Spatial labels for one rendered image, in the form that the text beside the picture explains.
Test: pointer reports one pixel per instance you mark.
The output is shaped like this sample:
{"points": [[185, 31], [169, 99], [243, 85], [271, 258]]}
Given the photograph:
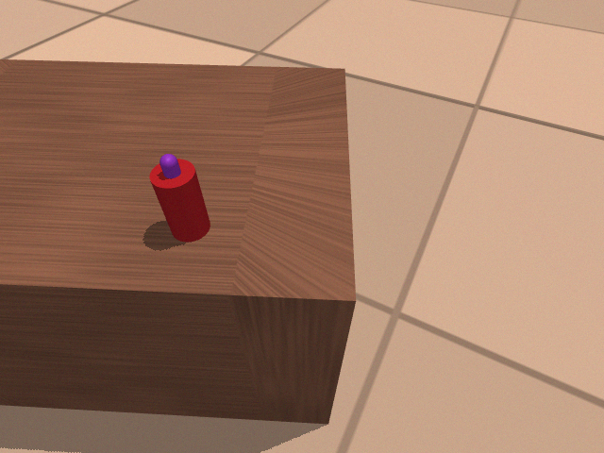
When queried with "bottle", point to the bottle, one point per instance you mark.
{"points": [[177, 188]]}

